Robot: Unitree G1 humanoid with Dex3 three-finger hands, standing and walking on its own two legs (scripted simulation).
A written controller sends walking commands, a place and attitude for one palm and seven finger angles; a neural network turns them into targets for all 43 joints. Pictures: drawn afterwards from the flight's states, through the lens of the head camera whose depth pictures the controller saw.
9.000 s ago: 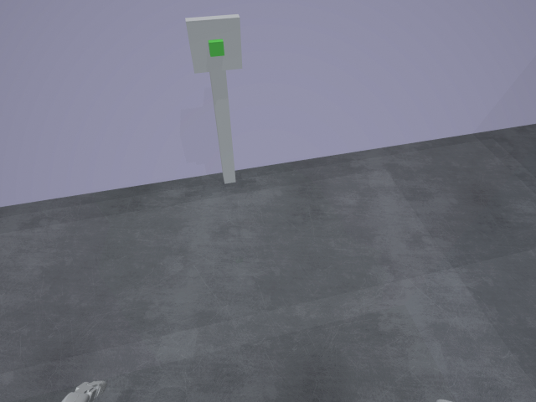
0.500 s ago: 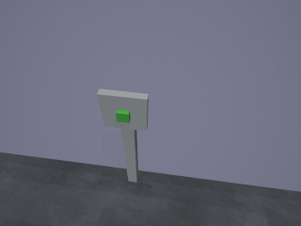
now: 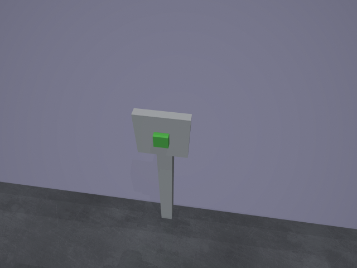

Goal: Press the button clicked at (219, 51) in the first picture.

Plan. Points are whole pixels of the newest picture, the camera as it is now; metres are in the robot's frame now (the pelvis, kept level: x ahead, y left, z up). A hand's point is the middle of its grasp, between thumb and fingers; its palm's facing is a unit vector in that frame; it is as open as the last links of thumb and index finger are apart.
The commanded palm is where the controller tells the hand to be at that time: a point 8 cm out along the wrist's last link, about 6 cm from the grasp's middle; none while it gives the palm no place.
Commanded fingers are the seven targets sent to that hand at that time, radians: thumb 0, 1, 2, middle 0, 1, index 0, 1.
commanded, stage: look again from close up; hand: left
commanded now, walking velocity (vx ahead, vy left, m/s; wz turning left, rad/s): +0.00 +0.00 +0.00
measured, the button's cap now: (161, 139) +0.50 +0.09 -0.04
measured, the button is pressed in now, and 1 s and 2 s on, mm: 0 0 0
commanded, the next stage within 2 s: shuffle to correct the standing spot in 0.54 s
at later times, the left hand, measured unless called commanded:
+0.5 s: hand out of the picture +0.00 +0.13 -0.18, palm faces +0.03 -0.99 -0.15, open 7.3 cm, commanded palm none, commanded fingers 0.00 0.90 0.90 -0.20 -0.30 -0.20 -0.30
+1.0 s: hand out of the picture +0.00 +0.10 -0.18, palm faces +0.02 -0.98 -0.18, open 7.4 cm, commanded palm none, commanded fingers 0.00 0.90 0.90 -0.20 -0.30 -0.20 -0.30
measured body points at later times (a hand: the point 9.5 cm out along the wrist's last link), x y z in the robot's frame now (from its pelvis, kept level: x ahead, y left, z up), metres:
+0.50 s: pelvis +0.01 -0.02 +0.00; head +0.01 -0.01 +0.45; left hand +0.00 +0.19 -0.16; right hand +0.01 -0.24 -0.15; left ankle +0.01 +0.05 -0.74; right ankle +0.04 -0.16 -0.74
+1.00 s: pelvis +0.01 -0.06 +0.00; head +0.02 -0.07 +0.45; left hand +0.00 +0.15 -0.16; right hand +0.00 -0.28 -0.16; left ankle +0.01 +0.05 -0.74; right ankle +0.03 -0.16 -0.74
